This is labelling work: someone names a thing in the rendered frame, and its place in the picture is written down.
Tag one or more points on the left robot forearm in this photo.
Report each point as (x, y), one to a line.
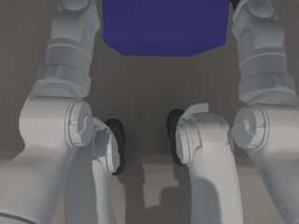
(65, 72)

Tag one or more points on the right robot forearm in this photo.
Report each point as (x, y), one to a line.
(262, 55)

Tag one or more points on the robot foot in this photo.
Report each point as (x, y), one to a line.
(117, 128)
(171, 125)

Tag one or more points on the robot right hand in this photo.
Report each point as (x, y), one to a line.
(235, 3)

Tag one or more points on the right robot foot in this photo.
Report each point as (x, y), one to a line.
(171, 125)

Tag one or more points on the carton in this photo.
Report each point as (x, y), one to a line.
(169, 28)

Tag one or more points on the left robot foot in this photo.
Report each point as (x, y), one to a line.
(117, 128)

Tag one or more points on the robot right upper arm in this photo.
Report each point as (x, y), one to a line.
(270, 135)

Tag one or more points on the robot left upper arm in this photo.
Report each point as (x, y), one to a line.
(31, 185)

